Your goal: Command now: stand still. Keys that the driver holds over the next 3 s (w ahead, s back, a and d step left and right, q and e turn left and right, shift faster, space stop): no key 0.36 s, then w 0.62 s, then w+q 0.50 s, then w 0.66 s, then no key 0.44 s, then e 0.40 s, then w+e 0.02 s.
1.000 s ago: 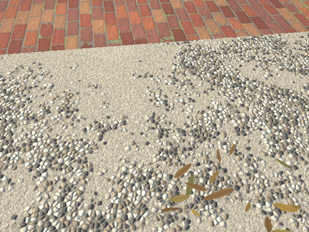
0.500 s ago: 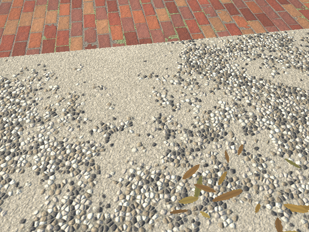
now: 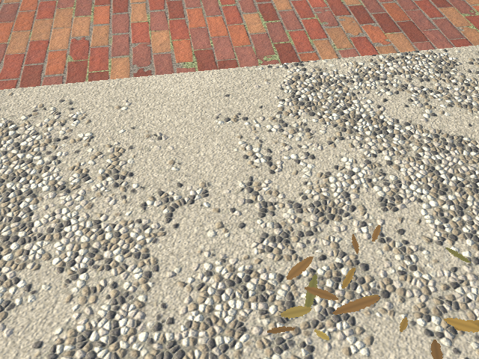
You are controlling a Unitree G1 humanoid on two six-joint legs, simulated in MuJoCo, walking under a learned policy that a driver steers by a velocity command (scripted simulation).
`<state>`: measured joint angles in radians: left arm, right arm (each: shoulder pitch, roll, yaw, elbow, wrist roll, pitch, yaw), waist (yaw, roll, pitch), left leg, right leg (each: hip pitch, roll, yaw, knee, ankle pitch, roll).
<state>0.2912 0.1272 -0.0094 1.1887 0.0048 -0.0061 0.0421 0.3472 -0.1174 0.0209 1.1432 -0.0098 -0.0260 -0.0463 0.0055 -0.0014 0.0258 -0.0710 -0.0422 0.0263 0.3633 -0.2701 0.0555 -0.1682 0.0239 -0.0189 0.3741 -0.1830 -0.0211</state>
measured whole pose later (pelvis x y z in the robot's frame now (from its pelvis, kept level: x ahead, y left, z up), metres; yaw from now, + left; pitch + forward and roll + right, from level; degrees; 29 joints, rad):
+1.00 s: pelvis +0.22 -0.07 +0.00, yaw +0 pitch +0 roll -1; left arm 0.41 0.15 0.04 1.08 0.02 -0.09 0.00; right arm 0.23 -0.20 -0.05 0.99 -0.03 -0.06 0.03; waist 0.00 0.04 0.01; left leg -0.56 0.08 0.03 1.07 -0.20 0.07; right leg -0.08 0.06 -0.10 0.29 -0.22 -0.08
